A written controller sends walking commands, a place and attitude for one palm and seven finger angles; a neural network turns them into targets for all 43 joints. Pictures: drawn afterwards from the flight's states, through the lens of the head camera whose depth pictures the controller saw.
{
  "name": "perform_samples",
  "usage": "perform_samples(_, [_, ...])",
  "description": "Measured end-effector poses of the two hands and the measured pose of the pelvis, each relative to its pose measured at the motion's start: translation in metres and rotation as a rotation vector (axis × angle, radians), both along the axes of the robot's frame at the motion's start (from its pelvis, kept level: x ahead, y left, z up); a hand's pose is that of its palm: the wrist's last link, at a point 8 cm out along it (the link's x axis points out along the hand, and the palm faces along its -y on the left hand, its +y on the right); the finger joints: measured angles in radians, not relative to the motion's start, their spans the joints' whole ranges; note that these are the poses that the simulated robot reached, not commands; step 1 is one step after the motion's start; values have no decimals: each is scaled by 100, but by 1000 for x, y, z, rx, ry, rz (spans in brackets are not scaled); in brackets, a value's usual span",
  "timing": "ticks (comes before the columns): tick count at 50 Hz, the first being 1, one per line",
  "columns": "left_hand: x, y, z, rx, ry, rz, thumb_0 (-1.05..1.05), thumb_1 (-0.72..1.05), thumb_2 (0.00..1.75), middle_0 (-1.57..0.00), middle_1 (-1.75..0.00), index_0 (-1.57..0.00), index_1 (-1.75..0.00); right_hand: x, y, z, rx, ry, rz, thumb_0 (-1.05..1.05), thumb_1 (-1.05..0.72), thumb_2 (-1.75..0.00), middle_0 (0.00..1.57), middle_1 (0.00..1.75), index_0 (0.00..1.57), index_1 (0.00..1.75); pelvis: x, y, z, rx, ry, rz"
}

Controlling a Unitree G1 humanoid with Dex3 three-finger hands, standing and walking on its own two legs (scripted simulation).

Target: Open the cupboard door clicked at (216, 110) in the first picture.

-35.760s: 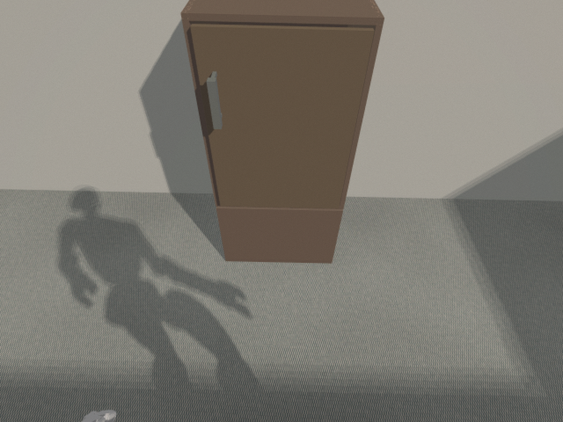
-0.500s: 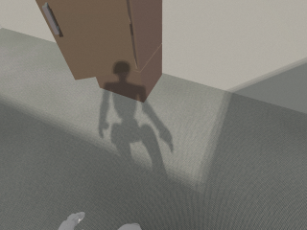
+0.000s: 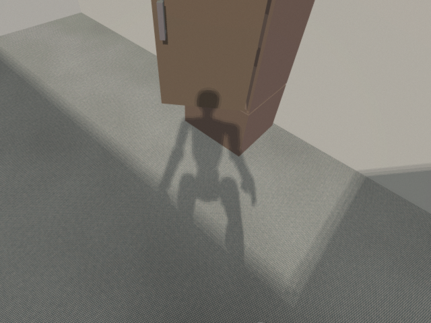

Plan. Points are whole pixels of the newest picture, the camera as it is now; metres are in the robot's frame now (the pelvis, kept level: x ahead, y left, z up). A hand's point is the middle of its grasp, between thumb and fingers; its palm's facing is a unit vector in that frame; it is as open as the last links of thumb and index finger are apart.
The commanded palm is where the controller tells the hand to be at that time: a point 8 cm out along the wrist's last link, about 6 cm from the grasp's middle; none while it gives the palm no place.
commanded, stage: take the last steps up to it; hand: left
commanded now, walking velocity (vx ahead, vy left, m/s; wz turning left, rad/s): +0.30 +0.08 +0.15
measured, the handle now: (162, 19) +1.08 +0.30 +0.03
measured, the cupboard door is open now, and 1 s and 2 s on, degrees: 37 37 37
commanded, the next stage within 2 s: come to a stop and stand still in 1.40 s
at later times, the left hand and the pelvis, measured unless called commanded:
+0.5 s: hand out of the picture +0.13 +0.17 -0.15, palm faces +0.14 -0.96 -0.22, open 7.2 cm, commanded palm none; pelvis +0.12 -0.02 +0.01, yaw +5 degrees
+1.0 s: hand (117, 238) +0.31 +0.26 -0.17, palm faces +0.14 -0.97 -0.17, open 7.3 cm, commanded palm none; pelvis +0.29 +0.08 +0.01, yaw +4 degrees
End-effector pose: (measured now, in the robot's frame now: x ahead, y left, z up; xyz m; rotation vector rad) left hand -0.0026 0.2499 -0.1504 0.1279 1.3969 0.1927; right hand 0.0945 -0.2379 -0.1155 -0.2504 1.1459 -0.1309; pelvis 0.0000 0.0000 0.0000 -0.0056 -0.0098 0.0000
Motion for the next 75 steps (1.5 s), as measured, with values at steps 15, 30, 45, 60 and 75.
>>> perform_samples(15, [121,-26,24,22,-215,-68,1,91,90,-20,-30,-20,-30,-71,-4,-32,90,277,-116,0,-91,-90,21,30,21,30,57,-14,-1,41,3,32])
perform_samples(30, [95,-41,24,-22,16,119,0,93,90,-20,-30,-20,-30,94,5,-16,91,210,2,1,-91,-90,20,30,20,30,151,-3,13,18,11,117])
perform_samples(45, [197,33,-4,-74,92,129,1,91,90,-20,-30,-20,-30,272,97,-12,51,-21,53,-1,-92,-90,20,30,20,30,262,74,-3,14,3,87])
perform_samples(60, [462,64,29,45,-252,-68,1,92,90,-19,-30,-19,-30,238,86,-32,108,313,-118,0,-91,-90,20,30,20,30,377,68,0,44,10,48])
perform_samples(75, [464,52,15,-5,-44,63,-1,95,90,-20,-30,-20,-30,423,82,-15,63,184,-26,1,-92,-90,20,30,20,30,478,72,9,1,15,85])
